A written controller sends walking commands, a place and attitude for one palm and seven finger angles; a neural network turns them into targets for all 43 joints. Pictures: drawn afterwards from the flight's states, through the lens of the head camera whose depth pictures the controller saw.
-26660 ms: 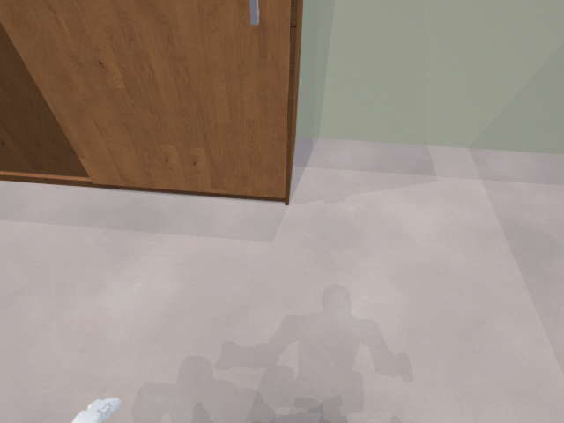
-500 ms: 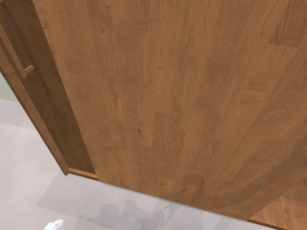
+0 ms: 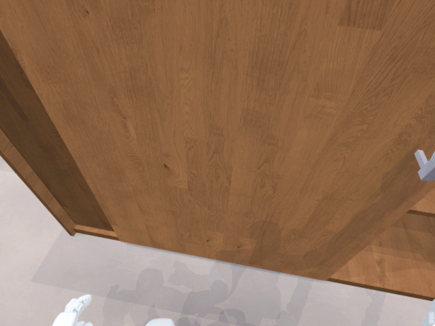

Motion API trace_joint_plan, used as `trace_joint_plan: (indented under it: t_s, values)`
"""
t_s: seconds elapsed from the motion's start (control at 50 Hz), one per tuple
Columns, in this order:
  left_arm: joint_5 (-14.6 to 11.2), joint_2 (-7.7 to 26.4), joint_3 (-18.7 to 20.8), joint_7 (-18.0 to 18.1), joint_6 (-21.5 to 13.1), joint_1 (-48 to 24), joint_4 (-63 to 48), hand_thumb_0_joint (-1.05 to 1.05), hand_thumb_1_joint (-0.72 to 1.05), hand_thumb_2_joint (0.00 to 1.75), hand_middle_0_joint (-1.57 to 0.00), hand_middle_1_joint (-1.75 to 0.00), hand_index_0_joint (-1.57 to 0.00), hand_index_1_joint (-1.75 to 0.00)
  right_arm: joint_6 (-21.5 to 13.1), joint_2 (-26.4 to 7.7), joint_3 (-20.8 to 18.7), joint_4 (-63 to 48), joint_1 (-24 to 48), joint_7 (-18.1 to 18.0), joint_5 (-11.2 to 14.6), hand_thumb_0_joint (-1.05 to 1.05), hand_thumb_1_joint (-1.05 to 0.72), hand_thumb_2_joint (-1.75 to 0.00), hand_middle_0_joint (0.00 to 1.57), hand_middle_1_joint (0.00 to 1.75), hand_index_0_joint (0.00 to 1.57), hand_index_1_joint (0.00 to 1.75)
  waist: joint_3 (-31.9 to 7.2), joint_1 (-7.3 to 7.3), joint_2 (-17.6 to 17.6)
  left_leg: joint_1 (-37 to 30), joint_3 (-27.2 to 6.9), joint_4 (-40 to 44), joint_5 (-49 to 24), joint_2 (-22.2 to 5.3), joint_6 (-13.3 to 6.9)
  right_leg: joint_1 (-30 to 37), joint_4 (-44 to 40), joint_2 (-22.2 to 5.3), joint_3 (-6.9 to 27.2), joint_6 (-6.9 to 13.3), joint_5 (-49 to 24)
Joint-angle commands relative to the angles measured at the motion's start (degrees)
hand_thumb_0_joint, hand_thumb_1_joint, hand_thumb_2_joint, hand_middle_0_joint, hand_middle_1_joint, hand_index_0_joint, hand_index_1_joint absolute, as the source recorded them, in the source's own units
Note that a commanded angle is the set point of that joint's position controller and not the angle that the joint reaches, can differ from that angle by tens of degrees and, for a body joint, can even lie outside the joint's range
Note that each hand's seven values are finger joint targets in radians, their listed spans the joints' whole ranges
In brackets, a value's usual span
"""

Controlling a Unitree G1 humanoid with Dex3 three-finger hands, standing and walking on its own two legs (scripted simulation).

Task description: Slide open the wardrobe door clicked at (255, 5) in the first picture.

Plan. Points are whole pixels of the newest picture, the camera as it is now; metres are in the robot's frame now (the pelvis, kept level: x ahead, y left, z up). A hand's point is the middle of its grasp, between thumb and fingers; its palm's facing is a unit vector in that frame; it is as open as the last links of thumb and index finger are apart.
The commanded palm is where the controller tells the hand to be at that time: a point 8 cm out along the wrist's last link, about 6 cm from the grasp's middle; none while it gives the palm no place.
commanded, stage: stop walking and hold the door there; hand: right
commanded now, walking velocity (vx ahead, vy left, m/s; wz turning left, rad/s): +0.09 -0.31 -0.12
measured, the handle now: out of the picture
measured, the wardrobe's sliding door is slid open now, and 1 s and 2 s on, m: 0.66 0.67 0.66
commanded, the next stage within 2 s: loosen the grip on the handle in 1.22 s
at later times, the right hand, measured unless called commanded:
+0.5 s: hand out of the picture +0.39 -0.35 +0.17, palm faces +0.33 +0.92 -0.20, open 5.5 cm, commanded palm +0.35 -0.38 +0.16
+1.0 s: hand out of the picture +0.38 -0.34 +0.17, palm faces +0.20 +0.98 -0.08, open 5.5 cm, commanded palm +0.35 -0.37 +0.16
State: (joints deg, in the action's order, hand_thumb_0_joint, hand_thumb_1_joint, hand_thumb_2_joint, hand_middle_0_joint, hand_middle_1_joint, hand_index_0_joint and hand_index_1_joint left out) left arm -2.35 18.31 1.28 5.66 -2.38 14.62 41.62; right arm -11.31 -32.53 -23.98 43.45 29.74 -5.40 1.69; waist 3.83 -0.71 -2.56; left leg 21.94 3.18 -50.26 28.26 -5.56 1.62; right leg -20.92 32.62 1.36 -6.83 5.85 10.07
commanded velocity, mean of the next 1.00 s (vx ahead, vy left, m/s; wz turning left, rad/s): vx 0.05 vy -0.03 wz -0.04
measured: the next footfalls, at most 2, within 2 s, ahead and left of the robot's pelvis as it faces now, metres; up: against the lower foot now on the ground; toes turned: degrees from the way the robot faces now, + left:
left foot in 0.18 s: -0.01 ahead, +0.10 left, +0.00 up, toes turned +11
right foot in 0.48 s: +0.05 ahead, -0.25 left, +0.00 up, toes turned +3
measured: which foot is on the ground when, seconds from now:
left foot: up 0.00-0.16, down 0.18-0.46, up 0.48-0.66, down 0.68-1.00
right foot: down 0.00-0.18, up 0.20-0.46, down 0.48-1.00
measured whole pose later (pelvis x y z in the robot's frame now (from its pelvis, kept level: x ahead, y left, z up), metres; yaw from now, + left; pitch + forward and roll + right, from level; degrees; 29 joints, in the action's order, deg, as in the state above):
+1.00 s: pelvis -0.02 -0.16 +0.01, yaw -3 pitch -1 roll +1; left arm -0.8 13.1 -2.3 4.6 -3.8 9.5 38.4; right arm -6.7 -14.0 -5.8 19.4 31.0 -5.6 4.5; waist 6.8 0.7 0.7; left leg 15.4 3.3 -35.2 21.7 -1.1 0.4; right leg -17.1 32.2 -2.3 -5.8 1.9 14.3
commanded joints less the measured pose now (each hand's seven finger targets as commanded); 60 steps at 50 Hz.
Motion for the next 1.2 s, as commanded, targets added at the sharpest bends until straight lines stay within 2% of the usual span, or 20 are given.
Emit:
trace_joint_plan:
  t_s: [0.0, 0.12, 0.14, 0.16, 0.18, 0.24, 0.36, 0.4, 0.42, 0.44, 0.46, 0.48, 0.5, 0.64, 0.72, 0.82, 0.86, 0.92, 0.98, 1.18]
  values:
    - [-0.2, 6.9, 1.9, 0.5, -4.3, -3.3, -7.2, 0.0, 0.9, 0.9, -0.2, -0.3, -0.2, -0.3, -2.0, -11.6, 2.4, -16.0, 18.3, -0.7, -0.3, 0.0, -0.9, -0.9, 0.45, 1.4, 0.45, 1.4, -16.9, 0.45, -7.2, 0.2, 3.6, -8.9, 2.5, 1.8, 0.6, 12.1, -16.1, -14.5, 14.6, 3.1, -4.0]
    - [0.5, 6.0, 0.5, -1.7, -5.0, -5.7, -8.9, 0.0, 0.9, 0.9, -0.2, -0.3, -0.2, -0.3, -0.3, -13.2, 1.8, -15.3, 17.8, -0.7, 0.0, 0.0, -0.9, -0.9, 0.45, 1.4, 0.45, 1.4, -16.7, 3.28, -5.3, -21.5, 5.2, 24.4, -8.0, -0.8, -2.6, 1.4, -9.8, -8.6, 9.5, -2.4, 1.2]
    - [0.9, 5.7, 0.7, -2.4, -4.3, -5.1, -8.9, 0.0, 0.9, 0.9, -0.2, -0.3, -0.2, -0.3, -0.3, -15.4, 0.7, -13.8, 17.6, -0.5, -0.3, 0.0, -0.9, -0.9, 0.45, 1.4, 0.45, 1.4, -15.3, 3.53, 7.1, -28.4, -8.0, 34.2, -11.1, -13.7, -7.8, -10.5, 3.0, -4.4, 7.8, -5.9, 9.6]
    - [1.0, 7.8, 1.9, -2.4, -3.7, -4.0, -9.1, 0.0, 0.9, 0.9, -0.2, -0.3, -0.2, -0.3, -0.6, -18.4, -1.9, -12.1, 18.5, -0.7, -0.3, 0.0, -0.9, -0.9, 0.45, 1.4, 0.45, 1.4, -10.1, 2.97, 19.3, -26.1, -33.5, 38.4, -20.2, -31.4, -14.7, -23.4, 26.7, -0.4, 10.7, -8.8, 19.2]
    - [1.4, 8.4, 1.6, -2.7, -4.5, -4.7, -7.8, 0.0, 0.9, 0.9, -0.2, -0.3, -0.2, -0.3, -0.4, -14.7, -0.5, -12.2, 20.6, -1.1, 0.8, 0.0, -0.9, -0.9, 0.45, 1.4, 0.45, 1.4, -11.1, 2.37, 10.8, -20.4, -26.5, 35.3, -25.6, -33.8, -13.9, -21.9, 37.6, -4.5, 18.5, -9.1, 15.7]
    - [0.8, 5.2, 0.4, -2.8, -4.8, -6.3, -6.8, 0.0, 0.9, 0.9, -0.2, -0.3, -0.2, -0.3, -2.3, -14.8, -1.6, -17.8, 22.2, -0.5, 0.1, 0.0, -0.9, -0.9, 0.45, 1.4, 0.45, 1.4, -10.1, 1.24, 15.0, -26.2, -6.0, 27.0, -41.6, -21.0, -5.6, -24.3, 35.6, -5.3, 11.0, -8.7, 11.5]
    - [1.1, 0.9, 0.4, -1.1, -4.5, -10.1, -8.7, 0.0, 0.9, 0.9, -0.2, -0.3, -0.2, -0.3, -2.9, -8.9, 2.5, -29.7, 22.1, -0.3, -0.8, 0.0, -0.9, -0.9, 0.45, 1.4, 0.45, 1.4, -12.9, 2.66, 16.6, -18.1, 2.5, 19.3, -54.1, -16.6, -3.2, 1.3, 3.9, -1.0, -4.6, -8.1, 8.9]
    - [1.0, 2.0, 1.4, -0.1, -3.8, -8.2, -8.8, 0.0, 0.9, 0.9, -0.2, -0.3, -0.2, -0.3, -3.0, -4.2, 5.8, -35.7, 24.5, -0.1, -0.6, 0.0, -0.9, -0.9, 0.45, 1.4, 0.45, 1.4, -18.4, -0.41, 10.7, -11.9, 7.5, 8.8, -45.5, -11.6, -1.1, 16.7, -4.8, -0.7, -8.5, -8.4, -5.2]
    - [0.5, 3.4, 1.9, 0.1, -4.2, -7.3, -9.7, 0.0, 0.9, 0.9, -0.2, -0.3, -0.2, -0.3, -3.5, 0.8, 10.5, -39.5, 23.9, 0.4, 0.0, 0.0, -0.9, -0.9, 0.45, 1.4, 0.45, 1.4, -20.0, -1.47, -0.4, -3.8, 8.3, -2.9, -27.4, -6.3, 0.7, 24.7, -5.3, -7.9, 0.0, -5.7, -15.7]
    - [0.1, 5.6, 2.6, -0.3, -4.9, -5.6, -10.5, 0.0, 0.9, 0.9, -0.2, -0.3, -0.2, -0.3, -4.3, 4.1, 13.7, -45.2, 25.5, 0.9, 0.8, 0.0, -0.9, -0.9, 0.45, 1.4, 0.45, 1.4, -24.2, -2.09, -14.9, 7.6, 4.3, -17.0, 7.0, 0.5, 2.2, 30.6, -5.6, -21.6, 18.1, 1.6, -41.5]
    - [0.2, 5.0, 2.6, -1.1, -6.0, -5.1, -10.4, 0.0, 0.9, 0.9, -0.2, -0.3, -0.2, -0.3, -5.2, 7.6, 16.8, -47.9, 28.0, 1.5, 0.1, 0.0, -0.9, -0.9, 0.45, 1.4, 0.45, 1.4, -24.1, -1.6, -10.1, 6.9, -0.6, -21.7, 11.2, 2.8, 1.0, 26.6, -7.2, -23.8, 22.2, 4.7, -38.9]
    - [0.0, 3.7, 2.8, -1.1, -6.5, -5.9, -9.2, 0.0, 0.9, 0.9, -0.2, -0.3, -0.2, -0.3, -4.0, 10.4, 16.8, -43.8, 20.9, 1.8, 0.5, 0.0, -0.9, -0.9, 0.45, 1.4, 0.45, 1.4, -23.6, -1.27, -9.8, 8.2, -1.9, -21.2, 7.2, 2.0, 0.6, 26.2, -7.0, -23.4, 20.2, 5.6, -27.2]
    - [0.2, 4.2, 2.7, -0.6, -6.1, -6.1, -8.8, 0.0, 0.9, 0.9, -0.2, -0.3, -0.2, -0.3, -2.9, 1.7, 10.0, -43.7, 21.3, 0.8, 0.1, 0.0, -0.9, -0.9, 0.45, 1.4, 0.45, 1.4, -24.3, -0.6, -11.8, 8.0, -2.9, -18.7, 4.5, 0.8, 0.7, 24.1, -6.8, -23.4, 20.2, 6.4, -22.8]
    - [0.9, 2.1, -0.6, -1.5, -5.4, -7.9, -11.0, 0.0, 0.9, 0.9, -0.2, -0.3, -0.2, -0.3, -0.4, 6.1, 15.2, -45.6, 26.2, 1.1, 1.3, 0.0, -0.9, -0.9, 0.45, 1.4, 0.45, 1.4, -22.3, 0.46, -8.6, -12.4, -1.2, 16.5, -8.8, 3.7, -1.0, 12.0, -2.0, -20.6, 12.7, 1.3, -13.5]
    - [0.4, 0.4, -1.3, -1.1, -5.1, -7.4, -11.1, 0.0, 0.9, 0.9, -0.2, -0.3, -0.2, -0.3, 1.9, 4.7, 13.6, -37.0, 22.1, 0.7, 2.2, 0.0, -0.9, -0.9, 0.45, 1.4, 0.45, 1.4, -16.9, 0.45, 21.6, -16.9, -18.2, 28.8, -31.4, -10.6, -9.4, -2.4, 16.5, -4.0, 4.9, -6.7, 14.4]
    - [1.5, 0.1, -2.3, 0.5, -5.4, -7.6, -9.1, 0.0, 0.9, 0.9, -0.2, -0.3, -0.2, -0.3, 0.8, 6.4, 13.1, -36.2, 21.9, -0.1, 1.5, 0.0, -0.9, -0.9, 0.45, 1.4, 0.45, 1.4, -20.9, 0.72, 10.3, -23.9, -5.8, 17.7, -52.9, -7.2, -6.0, 5.2, -2.8, -4.2, 3.5, -6.4, 3.3]
    - [1.2, 1.5, -1.3, 0.0, -4.7, -8.1, -10.0, 0.0, 0.9, 0.9, -0.2, -0.3, -0.2, -0.3, 0.2, 10.2, 16.6, -37.8, 21.4, 0.5, 1.6, 0.0, -0.9, -0.9, 0.45, 1.4, 0.45, 1.4, -23.7, 1.54, 2.4, -13.9, -2.7, 15.9, -38.2, -2.2, -1.0, 18.9, -5.7, -13.0, 9.7, -3.3, -28.3]
    - [1.8, 1.2, -1.7, -0.7, -3.9, -8.3, -10.7, 0.0, 0.9, 0.9, -0.2, -0.3, -0.2, -0.3, -0.8, 14.9, 21.9, -39.9, 22.7, 1.5, 1.5, 0.0, -0.9, -0.9, 0.45, 1.4, 0.45, 1.4, -19.4, 0.46, -11.8, -4.4, -1.7, 13.0, -4.4, 3.2, -0.5, 20.7, -10.2, -20.5, 19.6, 1.6, -25.9]
    - [1.6, 2.0, -1.1, -1.2, -3.8, -6.7, -10.8, 0.0, 0.9, 0.9, -0.2, -0.3, -0.2, -0.3, -0.4, 16.9, 23.8, -40.3, 22.4, 1.4, 1.2, 0.0, -0.9, -0.9, 0.45, 1.4, 0.45, 1.4, -20.5, -0.12, -6.5, -4.1, -1.2, 16.8, -7.4, 4.1, -1.1, 25.4, -6.5, -19.5, 16.1, 0.8, -35.0]
    - [0.7, 1.9, -1.0, -0.1, -2.7, -6.4, -11.1, 0.0, 0.9, 0.9, -0.2, -0.3, -0.2, -0.3, 1.0, 13.3, 21.2, -34.2, 20.8, 0.5, 1.8, 0.0, -0.9, -0.9, 0.45, 1.4, 0.45, 1.4, -22.8, -0.08, 2.3, -14.0, -3.8, 22.6, -29.8, -1.1, -1.6, 14.4, -3.8, -12.9, 7.1, -4.3, -13.8]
